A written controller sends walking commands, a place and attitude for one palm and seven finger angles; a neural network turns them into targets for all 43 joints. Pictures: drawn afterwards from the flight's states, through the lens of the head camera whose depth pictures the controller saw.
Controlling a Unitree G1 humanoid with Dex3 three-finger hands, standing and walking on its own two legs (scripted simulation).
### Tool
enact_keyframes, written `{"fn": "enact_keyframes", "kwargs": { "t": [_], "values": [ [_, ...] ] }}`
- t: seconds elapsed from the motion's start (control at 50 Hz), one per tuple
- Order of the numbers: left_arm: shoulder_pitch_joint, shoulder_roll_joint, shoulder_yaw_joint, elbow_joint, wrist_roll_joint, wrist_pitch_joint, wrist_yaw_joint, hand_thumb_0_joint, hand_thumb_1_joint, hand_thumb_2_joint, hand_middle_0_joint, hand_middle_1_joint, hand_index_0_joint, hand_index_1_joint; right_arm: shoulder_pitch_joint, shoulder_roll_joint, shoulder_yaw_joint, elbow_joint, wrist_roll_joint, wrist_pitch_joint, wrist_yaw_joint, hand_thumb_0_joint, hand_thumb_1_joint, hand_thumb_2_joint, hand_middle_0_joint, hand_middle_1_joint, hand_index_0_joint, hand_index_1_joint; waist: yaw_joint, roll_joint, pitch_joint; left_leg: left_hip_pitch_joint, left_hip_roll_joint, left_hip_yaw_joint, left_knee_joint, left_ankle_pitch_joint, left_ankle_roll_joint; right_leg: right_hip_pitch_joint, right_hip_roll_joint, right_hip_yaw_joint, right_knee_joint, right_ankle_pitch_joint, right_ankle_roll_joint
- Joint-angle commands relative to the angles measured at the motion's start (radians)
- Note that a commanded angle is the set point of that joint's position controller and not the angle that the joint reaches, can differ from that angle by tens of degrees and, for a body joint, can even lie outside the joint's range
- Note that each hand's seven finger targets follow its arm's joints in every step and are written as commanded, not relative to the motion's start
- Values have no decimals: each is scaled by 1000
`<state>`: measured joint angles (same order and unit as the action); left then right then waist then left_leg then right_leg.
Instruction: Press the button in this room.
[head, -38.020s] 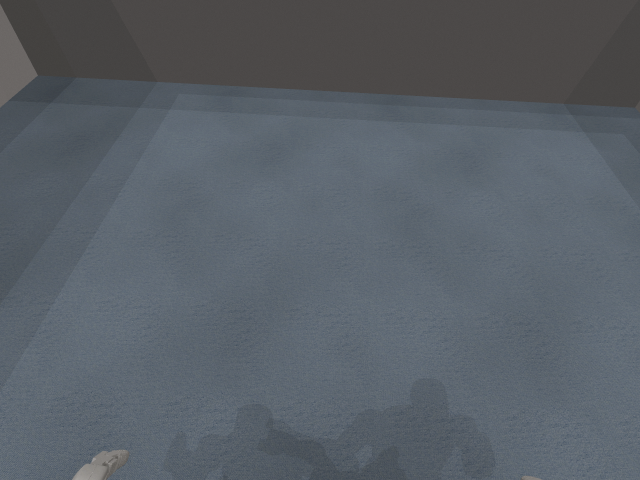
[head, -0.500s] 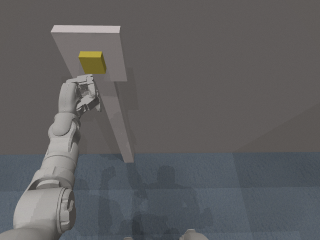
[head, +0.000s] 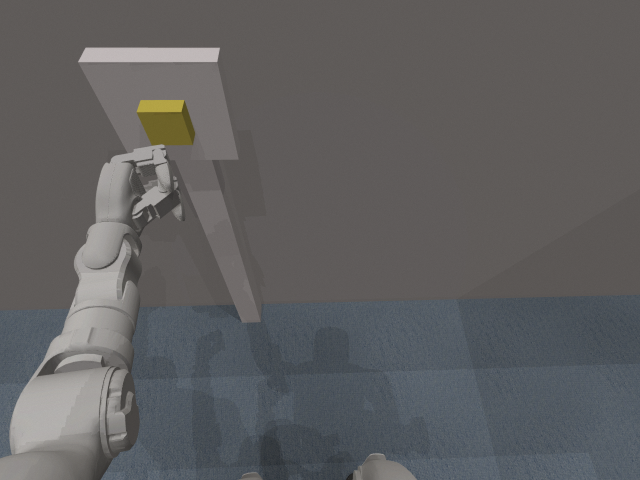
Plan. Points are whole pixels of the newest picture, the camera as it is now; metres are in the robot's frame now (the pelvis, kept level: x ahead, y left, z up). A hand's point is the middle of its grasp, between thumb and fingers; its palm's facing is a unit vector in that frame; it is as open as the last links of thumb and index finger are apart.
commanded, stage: aim a knuckle at the button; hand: left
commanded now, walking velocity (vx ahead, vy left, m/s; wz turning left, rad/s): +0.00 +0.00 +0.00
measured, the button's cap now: (168, 121) +0.56 +0.19 +0.11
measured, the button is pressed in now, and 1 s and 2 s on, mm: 0 6 8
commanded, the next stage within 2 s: press the button with the knuckle in 0.18 s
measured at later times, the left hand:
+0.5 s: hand (175, 185) +0.47 +0.17 +0.08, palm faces +0.00 -1.00 -0.02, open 3.1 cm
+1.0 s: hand (180, 165) +0.50 +0.17 +0.08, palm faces +0.00 -1.00 -0.03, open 2.8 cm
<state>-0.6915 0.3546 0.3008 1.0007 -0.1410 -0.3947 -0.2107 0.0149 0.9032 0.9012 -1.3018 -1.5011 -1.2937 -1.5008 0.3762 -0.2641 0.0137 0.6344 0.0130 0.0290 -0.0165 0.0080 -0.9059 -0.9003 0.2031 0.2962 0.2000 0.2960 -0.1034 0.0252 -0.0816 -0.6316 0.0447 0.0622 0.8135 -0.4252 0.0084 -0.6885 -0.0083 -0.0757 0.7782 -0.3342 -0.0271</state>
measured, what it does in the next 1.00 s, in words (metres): stands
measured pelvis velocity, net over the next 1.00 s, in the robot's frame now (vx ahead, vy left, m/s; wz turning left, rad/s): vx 0.00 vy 0.02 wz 0.00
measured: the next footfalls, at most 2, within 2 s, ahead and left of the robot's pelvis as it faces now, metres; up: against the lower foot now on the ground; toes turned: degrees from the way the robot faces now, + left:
none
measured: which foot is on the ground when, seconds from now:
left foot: down 0.00-1.00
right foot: down 0.00-1.00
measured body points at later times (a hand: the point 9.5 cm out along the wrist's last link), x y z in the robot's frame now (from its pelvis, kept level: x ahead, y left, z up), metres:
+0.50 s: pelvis +0.00 +0.01 +0.00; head +0.09 +0.01 +0.44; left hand +0.46 +0.23 +0.08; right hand +0.04 -0.25 -0.12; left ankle -0.02 +0.11 -0.70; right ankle +0.02 -0.10 -0.70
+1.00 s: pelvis +0.00 +0.02 -0.01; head +0.11 +0.02 +0.43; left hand +0.50 +0.22 +0.08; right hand -0.01 -0.24 -0.13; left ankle -0.02 +0.11 -0.70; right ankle +0.02 -0.10 -0.70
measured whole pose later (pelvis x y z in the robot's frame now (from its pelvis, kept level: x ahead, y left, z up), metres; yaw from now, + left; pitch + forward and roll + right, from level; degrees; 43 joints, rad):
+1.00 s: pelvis +0.00 +0.02 -0.01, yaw +0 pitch +18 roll -2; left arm -0.91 0.41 0.34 1.19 -0.07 -0.40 -0.16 -0.02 0.85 0.93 -1.30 -1.50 -1.29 -1.50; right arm 0.41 -0.26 0.03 0.67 -0.02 0.03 0.00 0.01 -0.91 -0.90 0.20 0.30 0.20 0.30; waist -0.16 0.03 -0.08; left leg -0.74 0.04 0.06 0.88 -0.45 0.03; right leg -0.78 -0.02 -0.08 0.82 -0.34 -0.01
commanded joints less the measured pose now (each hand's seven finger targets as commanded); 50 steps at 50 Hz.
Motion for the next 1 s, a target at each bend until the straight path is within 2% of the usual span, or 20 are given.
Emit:
{"fn": "enact_keyframes", "kwargs": {
  "t": [0.0, 0.06, 0.12, 0.14, 0.2, 0.24, 0.3, 0.36, 0.42, 0.44, 0.48, 0.52, 0.54, 0.62, 0.72, 0.76, 0.84, 0.88, 0.94, 0.98],
  "values": [
    [-422, 157, 8, -214, -24, -70, -5, 0, 900, 900, -1300, -1500, -1300, -1500, 68, -141, -54, -80, 6, -32, -5, 0, -900, -900, 200, 300, 200, 300, -16, 4, -378, 125, -42, -45, -81, 309, 16, 280, 27, 65, -70, 346, 9],
    [-475, 213, 41, -182, -8, -67, 18, 0, 900, 900, -1300, -1500, -1300, -1500, 71, -150, -52, -68, 5, -30, -9, 0, -900, -900, 200, 300, 200, 300, -27, -45, -323, 73, -44, -47, -87, 244, 20, 267, 21, 69, -78, 287, 14],
    [-477, 245, 64, -199, 12, -80, 34, 0, 900, 900, -1300, -1500, -1300, -1500, 62, -142, -47, -77, 1, -34, -10, 0, -900, -900, 200, 300, 200, 300, -3, 30, -379, 95, -49, -46, -85, 264, 17, 284, 19, 75, -62, 300, 10],
    [-490, 233, 49, -218, 15, -89, 36, 0, 900, 900, -1300, -1500, -1300, -1500, 55, -139, -45, -81, 1, -36, -9, 0, -900, -900, 200, 300, 200, 300, -7, 48, -390, 110, -49, -49, -83, 275, 16, 277, 20, 74, -56, 305, 8],
    [-485, 237, 56, -204, 11, -98, 35, 0, 900, 900, -1300, -1500, -1300, -1500, 59, -141, -46, -81, 0, -39, -9, 0, -900, -900, 200, 300, 200, 300, -11, 18, -407, 121, -44, -53, -79, 300, 15, 283, 24, 70, -50, 329, 10],
    [-457, 211, 42, -204, 6, -94, 25, 0, 900, 900, -1300, -1500, -1300, -1500, 57, -141, -46, -86, 0, -41, -6, 0, -900, -900, 200, 300, 200, 300, -1, 48, -422, 147, -42, -55, -80, 329, 10, 276, 25, 63, -45, 340, 5],
    [-461, 186, 25, -129, -3, -63, 11, 0, 900, 900, -1300, -1500, -1300, -1500, 67, -149, -47, -75, 2, -37, -6, 0, -900, -900, 200, 300, 200, 300, -25, -17, -368, 114, -38, -55, -78, 310, 12, 245, 27, 57, -55, 326, 10],
    [-527, 194, 23, -100, 2, -49, 8, 0, 900, 900, -1300, -1500, -1300, -1500, 77, -155, -46, -71, 1, -36, -9, 0, -900, -900, 200, 300, 200, 300, -39, -11, -324, 88, -40, -58, -82, 257, 14, 210, 26, 58, -62, 272, 9],
    [-567, 248, 59, -95, 9, -58, 17, 0, 900, 900, -1300, -1500, -1300, -1500, 90, -160, -44, -64, -2, -36, -12, 0, -900, -900, 200, 300, 200, 300, -40, -18, -354, 83, -40, -66, -74, 265, 15, 212, 26, 60, -53, 271, 10],
    [-607, 226, 39, -115, 11, -67, 18, 0, 900, 900, -1300, -1500, -1300, -1500, 88, -155, -43, -63, -5, -38, -12, 0, -900, -900, 200, 300, 200, 300, -50, 20, -368, 105, -40, -65, -69, 278, 14, 198, 26, 63, -51, 278, 11],
    [-627, 246, 54, -134, 16, -88, 21, 0, 900, 900, -1300, -1500, -1300, -1500, 101, -155, -46, -56, -11, -41, -8, 0, -900, -900, 200, 300, 200, 300, -46, 54, -422, 140, -39, -72, -55, 319, 11, 192, 28, 62, -38, 294, 10],
    [-599, 249, 57, -117, 21, -96, 20, 0, 900, 900, -1300, -1500, -1300, -1500, 109, -156, -46, -56, -13, -40, -5, 0, -900, -900, 200, 300, 200, 300, -36, 59, -448, 164, -35, -81, -48, 363, 6, 185, 31, 56, -26, 310, 6],
    [-620, 241, 48, -125, 23, -98, 20, 0, 900, 900, -1300, -1500, -1300, -1500, 110, -157, -46, -52, -15, -39, -4, 0, -900, -900, 200, 300, 200, 300, -45, 74, -458, 175, -33, -82, -44, 375, 4, 171, 30, 53, -22, 313, 7],
    [-617, 246, 54, -51, 28, -65, 19, 0, 900, 900, -1300, -1500, -1300, -1500, 134, -166, -49, -41, -17, -29, -1, 0, -900, -900, 200, 300, 200, 300, -56, 40, -417, 150, -27, -88, -43, 385, 4, 142, 34, 43, -25, 303, 9],
    [-650, 268, 74, -71, 36, -58, 37, 0, 900, 900, -1300, -1500, -1300, -1500, 154, -167, -51, -46, -23, -18, 4, 0, -900, -900, 200, 300, 200, 300, -52, 65, -433, 153, -26, -87, -38, 412, 3, 141, 36, 44, -23, 318, 9],
    [-652, 282, 89, -78, 40, -69, 47, 0, 900, 900, -1300, -1500, -1300, -1500, 163, -170, -52, -49, -29, -14, 5, 0, -900, -900, 200, 300, 200, 300, -54, 40, -454, 160, -23, -90, -30, 440, 6, 147, 39, 44, -17, 337, 8],
    [-712, 269, 65, -45, 54, -67, 53, 0, 900, 900, -1300, -1500, -1300, -1500, 175, -168, -53, -32, -28, -10, 8, 0, -900, -900, 200, 300, 200, 300, -80, 59, -407, 144, -23, -93, -33, 387, 5, 107, 38, 42, -25, 293, 10],
    [-730, 271, 69, -75, 57, -76, 59, 0, 900, 900, -1300, -1500, -1300, -1500, 179, -168, -54, -34, -32, -10, 9, 0, -900, -900, 200, 300, 200, 300, -75, 106, -468, 189, -24, -96, -23, 428, 2, 105, 38, 44, -19, 307, 8],
    [-760, 279, 69, -16, 56, -65, 61, 0, 900, 900, -1300, -1500, -1300, -1500, 184, -172, -50, -19, -32, -11, 6, 0, -900, -900, 200, 300, 200, 300, -101, 41, -412, 142, -23, -99, -24, 368, 7, 91, 40, 42, -30, 275, 13],
    [-800, 288, 68, -24, 58, -68, 63, 0, 900, 900, -1300, -1500, -1300, -1500, 188, -175, -50, -15, -32, -13, 3, 0, -900, -900, 200, 300, 200, 300, -109, 54, -426, 146, -24, -103, -24, 363, 9, 88, 40, 44, -29, 273, 13]
  ]
}}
